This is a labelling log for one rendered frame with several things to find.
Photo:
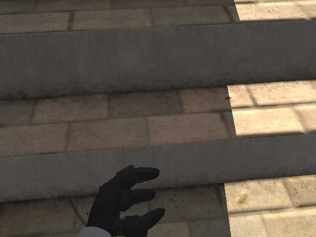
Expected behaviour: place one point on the left robot hand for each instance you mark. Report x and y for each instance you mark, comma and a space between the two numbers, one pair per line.
116, 196

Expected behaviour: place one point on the left robot forearm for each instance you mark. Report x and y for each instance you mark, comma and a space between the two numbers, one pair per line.
92, 231

